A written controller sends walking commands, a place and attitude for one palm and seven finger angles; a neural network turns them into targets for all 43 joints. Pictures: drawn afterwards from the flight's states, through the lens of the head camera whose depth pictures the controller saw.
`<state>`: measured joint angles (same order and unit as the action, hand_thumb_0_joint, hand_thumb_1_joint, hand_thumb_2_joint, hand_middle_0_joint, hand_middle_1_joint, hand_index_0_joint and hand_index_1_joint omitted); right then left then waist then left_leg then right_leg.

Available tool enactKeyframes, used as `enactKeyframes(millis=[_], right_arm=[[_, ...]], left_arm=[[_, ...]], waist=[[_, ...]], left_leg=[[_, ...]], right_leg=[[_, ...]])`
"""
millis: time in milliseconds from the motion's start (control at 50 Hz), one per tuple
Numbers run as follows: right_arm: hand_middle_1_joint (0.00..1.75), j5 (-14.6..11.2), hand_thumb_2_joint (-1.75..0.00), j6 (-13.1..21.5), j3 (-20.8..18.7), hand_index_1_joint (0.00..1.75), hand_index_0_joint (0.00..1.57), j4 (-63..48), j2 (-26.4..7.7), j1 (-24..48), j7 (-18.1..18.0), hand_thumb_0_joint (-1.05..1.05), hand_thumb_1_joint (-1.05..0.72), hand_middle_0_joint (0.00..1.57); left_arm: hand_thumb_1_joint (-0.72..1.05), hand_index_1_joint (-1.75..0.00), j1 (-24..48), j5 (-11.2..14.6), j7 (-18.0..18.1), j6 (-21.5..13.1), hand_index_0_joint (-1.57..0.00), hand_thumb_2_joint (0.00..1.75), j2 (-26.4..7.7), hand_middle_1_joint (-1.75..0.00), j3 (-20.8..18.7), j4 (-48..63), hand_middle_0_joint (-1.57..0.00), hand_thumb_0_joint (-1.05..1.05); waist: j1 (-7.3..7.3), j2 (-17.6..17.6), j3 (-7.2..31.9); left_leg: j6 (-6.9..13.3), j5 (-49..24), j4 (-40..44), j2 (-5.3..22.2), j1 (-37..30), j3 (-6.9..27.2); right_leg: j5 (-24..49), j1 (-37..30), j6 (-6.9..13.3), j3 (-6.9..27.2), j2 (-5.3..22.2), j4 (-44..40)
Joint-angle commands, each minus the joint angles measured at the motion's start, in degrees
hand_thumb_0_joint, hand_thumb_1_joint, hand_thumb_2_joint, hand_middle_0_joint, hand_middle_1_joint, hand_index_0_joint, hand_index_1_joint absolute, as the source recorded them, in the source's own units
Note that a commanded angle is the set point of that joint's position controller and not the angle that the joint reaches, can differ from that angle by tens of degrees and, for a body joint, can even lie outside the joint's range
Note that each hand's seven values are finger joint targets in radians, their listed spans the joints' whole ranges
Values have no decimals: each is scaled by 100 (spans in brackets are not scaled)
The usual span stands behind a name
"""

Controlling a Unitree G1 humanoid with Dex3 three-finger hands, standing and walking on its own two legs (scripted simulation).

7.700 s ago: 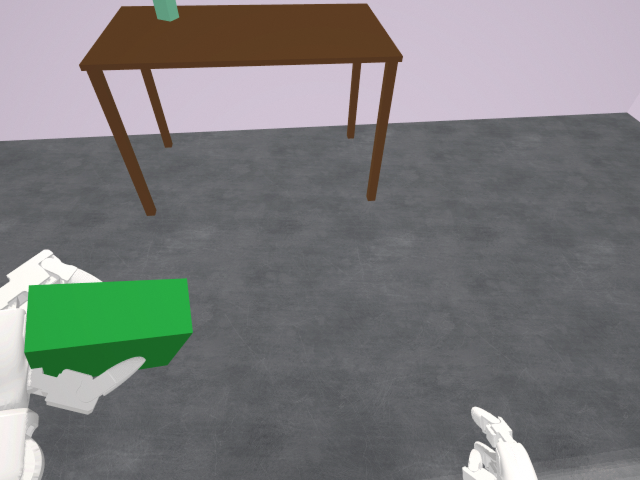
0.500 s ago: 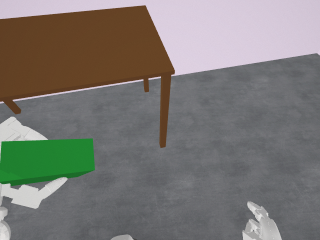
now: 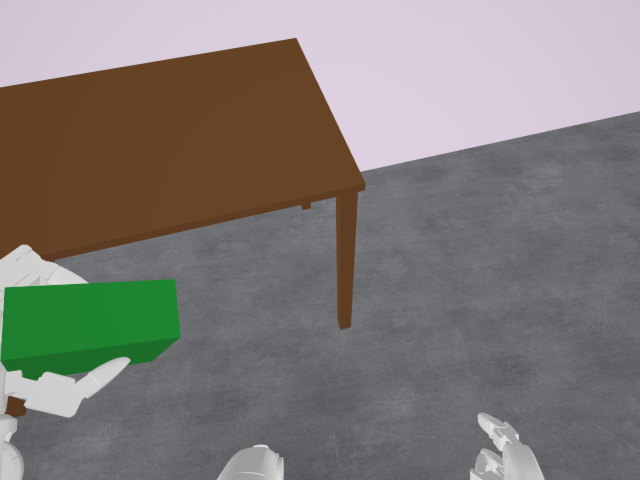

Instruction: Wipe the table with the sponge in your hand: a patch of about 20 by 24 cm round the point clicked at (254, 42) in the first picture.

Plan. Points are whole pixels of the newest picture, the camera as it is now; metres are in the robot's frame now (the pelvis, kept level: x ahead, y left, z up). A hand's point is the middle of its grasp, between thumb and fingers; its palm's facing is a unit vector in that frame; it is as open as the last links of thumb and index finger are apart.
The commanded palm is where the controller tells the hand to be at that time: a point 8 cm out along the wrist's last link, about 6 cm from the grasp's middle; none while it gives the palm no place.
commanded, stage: take the last steps up to it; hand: left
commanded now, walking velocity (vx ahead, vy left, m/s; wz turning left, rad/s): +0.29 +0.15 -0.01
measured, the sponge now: (117, 329) +0.23 +0.20 +0.14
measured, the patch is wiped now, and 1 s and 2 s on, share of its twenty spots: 0.00 0.00 0.00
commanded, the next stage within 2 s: come to a stop and stand still in 0.64 s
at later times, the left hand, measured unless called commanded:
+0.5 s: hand (64, 229) +0.33 +0.28 +0.17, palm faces +0.36 -0.80 -0.48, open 9.7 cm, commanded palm +0.27 +0.33 +0.18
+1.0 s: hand (37, 191) +0.38 +0.33 +0.17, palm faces +0.35 -0.82 -0.46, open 9.7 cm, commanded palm +0.32 +0.38 +0.18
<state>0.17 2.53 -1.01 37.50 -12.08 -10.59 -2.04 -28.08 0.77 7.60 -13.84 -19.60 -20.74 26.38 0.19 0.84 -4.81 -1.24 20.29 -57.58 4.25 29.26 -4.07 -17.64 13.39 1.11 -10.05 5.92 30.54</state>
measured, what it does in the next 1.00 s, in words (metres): walks ahead: left foot, then right foot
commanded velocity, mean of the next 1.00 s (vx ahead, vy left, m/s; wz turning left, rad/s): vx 0.12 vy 0.07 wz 0.00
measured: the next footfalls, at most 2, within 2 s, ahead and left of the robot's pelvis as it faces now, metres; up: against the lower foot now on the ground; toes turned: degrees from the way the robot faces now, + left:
left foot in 0.14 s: +0.14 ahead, +0.18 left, +0.00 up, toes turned +8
right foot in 0.40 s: +0.15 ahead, -0.04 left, +0.00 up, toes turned -11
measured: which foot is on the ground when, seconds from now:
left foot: up 0.00-0.12, down 0.14-0.42, up 0.44-0.70, down 0.72-1.00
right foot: down 0.00-0.14, up 0.16-0.38, down 0.40-0.72, up 0.74-0.98, down 1.00-1.00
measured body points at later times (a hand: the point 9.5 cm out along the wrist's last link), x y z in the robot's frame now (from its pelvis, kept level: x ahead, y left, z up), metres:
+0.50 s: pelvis +0.11 +0.06 -0.01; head +0.14 +0.03 +0.44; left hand +0.30 +0.32 +0.19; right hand +0.26 -0.16 -0.13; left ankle +0.09 +0.18 -0.69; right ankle +0.11 -0.04 -0.74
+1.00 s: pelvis +0.15 +0.10 -0.01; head +0.19 +0.10 +0.44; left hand +0.35 +0.38 +0.20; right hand +0.33 -0.10 -0.10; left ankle +0.20 +0.22 -0.74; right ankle +0.16 +0.02 -0.74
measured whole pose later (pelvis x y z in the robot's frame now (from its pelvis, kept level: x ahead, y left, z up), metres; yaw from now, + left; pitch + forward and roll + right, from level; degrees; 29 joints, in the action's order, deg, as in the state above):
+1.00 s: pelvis +0.15 +0.10 -0.01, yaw -2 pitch +0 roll +1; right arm 0.1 5.5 2.4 32.4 -7.5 -10.7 -2.0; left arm -28.5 2.5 8.4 -10.6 -22.9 -21.5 31.9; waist -0.1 -0.4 -4.2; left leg 0.3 12.3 -30.1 3.3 17.3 -8.4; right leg -18.0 15.8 -1.1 -6.3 0.5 32.3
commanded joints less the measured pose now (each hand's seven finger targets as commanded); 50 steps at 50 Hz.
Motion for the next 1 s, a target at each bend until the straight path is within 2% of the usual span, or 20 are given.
enactKeyframes(millis=[0,80,100,120,140,160,260,340,360,400,420,480,520,640,660,700,740,780,840,980], right_arm=[[30,25,-90,362,-150,30,20,-1130,-289,508,-91,0,-90,20],[30,-19,-90,398,-292,30,20,-1191,-401,202,-194,0,-90,20],[30,-56,-90,411,-357,30,20,-1226,-508,131,-216,0,-90,20],[30,-80,-90,414,-421,30,20,-1243,-681,133,-195,0,-90,20],[30,-96,-90,461,-421,30,20,-1284,-662,78,-139,0,-90,20],[30,-82,-90,510,-392,30,20,-1141,-663,163,-165,0,-90,20],[30,-133,-90,667,-297,30,20,-1035,-554,273,-105,0,-90,20],[30,-115,-90,667,-201,30,20,-1010,-554,239,-142,0,-90,20],[30,-116,-90,622,-206,30,20,-1007,-520,277,-165,0,-90,20],[30,-79,-90,539,-139,30,20,-1127,-380,397,-168,0,-90,20],[30,-56,-90,495,-246,30,20,-984,-548,276,-113,0,-90,20],[30,-46,-90,330,-52,30,20,-902,-351,454,-93,0,-90,20],[30,-17,-90,300,-64,30,20,-968,-327,491,-116,0,-90,20],[30,20,-90,331,-232,30,20,-1195,-371,365,-158,0,-90,20],[30,-6,-90,340,-278,30,20,-1226,-427,289,-189,0,-90,20],[30,-80,-90,406,-382,30,20,-1331,-651,138,-143,0,-90,20],[30,-21,-90,453,-322,30,20,-1188,-627,218,-156,0,-90,20],[30,-50,-90,475,-264,30,20,-1114,-564,287,-142,0,-90,20],[30,-42,-90,537,-163,30,20,-1168,-546,220,-59,0,-90,20],[30,-42,-90,446,-13,30,20,-1239,-528,334,-150,0,-90,20]], left_arm=[[10,-160,151,28,284,-407,-120,130,-1217,-160,-805,1601,-120,0],[10,-160,374,24,357,-370,-120,130,-1255,-160,-832,1741,-120,0],[10,-160,542,42,340,-409,-120,130,-1177,-160,-747,1828,-120,0],[10,-160,606,76,342,-442,-120,130,-1165,-160,-782,1855,-120,0],[10,-160,700,47,312,-497,-120,130,-1231,-160,-765,1589,-120,0],[10,-160,565,79,258,-474,-120,130,-1399,-160,-912,1123,-120,0],[10,-160,159,178,175,-437,-120,130,-1063,-160,-701,1853,-120,0],[10,-160,90,132,219,-266,-120,130,-1068,-160,-702,1609,-120,0],[10,-160,201,97,228,-252,-120,130,-1158,-160,-765,1482,-120,0],[10,-160,407,170,259,-170,-120,130,-1416,-160,-1052,994,-120,0],[10,-160,429,220,229,-180,-120,130,-1341,-160,-962,794,-120,0],[10,-160,690,119,183,-367,-120,130,-1311,-160,-926,1091,-120,0],[10,-160,366,45,193,-432,-120,130,-1172,-160,-815,1054,-120,0],[10,-160,394,18,336,-381,-120,130,-1231,-160,-757,1898,-120,0],[10,-160,380,34,341,-412,-120,130,-1289,-160,-821,1942,-120,0],[10,-160,383,57,325,-474,-120,130,-1263,-160,-822,2066,-120,0],[10,-160,278,102,266,-412,-120,130,-1411,-160,-974,1517,-120,0],[10,-160,393,116,239,-391,-120,130,-1397,-160,-953,1841,-120,0],[10,-160,90,197,189,-229,-120,130,-1055,-160,-653,1960,-120,0],[10,-160,335,153,206,64,-120,130,-1186,-160,-731,1479,-120,0]], waist=[[-201,-1093,1064],[-3,-493,1216],[80,278,1314],[86,1538,1423],[69,1584,1365],[35,1558,1186],[-58,1370,1092],[-75,940,1187],[-86,405,1211],[-112,-1796,940],[-61,-1886,804],[-25,-852,904],[-41,-1091,1005],[-13,-619,1394],[11,-126,1428],[-25,1449,1543],[24,1539,1182],[-42,1038,1167],[1,1288,1329],[17,487,1209]], left_leg=[[87,-330,1904,-149,-644,-584],[122,-1072,3292,-298,-2053,-777],[288,-1256,3435,51,-2752,-368],[818,-2357,3524,1141,-3395,1174],[1331,-2152,3894,1710,-3005,2190],[1644,-1164,4113,1953,-2492,2500],[1204,-1907,3774,1140,-1872,687],[728,-1349,3070,874,-1430,233],[567,-907,2464,674,-1086,40],[75,1071,214,-331,718,-229],[-3,846,-680,-170,928,335],[-72,461,-553,96,867,511],[-14,304,683,20,142,122],[50,-1169,3243,-431,-1770,-656],[167,-1435,3403,-183,-2231,-492],[1025,-3447,3592,1403,-3060,1561],[1502,-2164,4016,1809,-2290,2254],[1245,-3197,3708,1492,-2455,1466],[851,-3654,3614,1220,-2303,765],[309,-1629,3198,909,-1328,350]], right_leg=[[2914,-869,537,893,1192,-811],[1682,-517,228,653,843,78],[1349,83,66,491,574,1067],[-664,1248,-225,102,-85,2374],[-2158,1664,-186,407,-345,3442],[-2024,1979,-183,771,-82,3816],[-897,1135,-286,306,-75,1995],[-52,-235,-246,-1,-316,17],[432,-648,-116,415,-25,-560],[1276,-1219,812,3532,1930,-1348],[1402,-1093,980,3702,2136,-1443],[3343,-1248,803,2017,1698,-861],[4186,-1131,558,1236,1381,-636],[2713,-780,219,770,943,94],[2237,-409,84,692,729,589],[-1746,1261,-253,302,-233,2450],[-1774,1630,-212,783,-124,3304],[-1127,1536,-274,749,-126,2584],[-645,783,-292,498,-417,1447],[1191,-752,-186,846,-256,-754]])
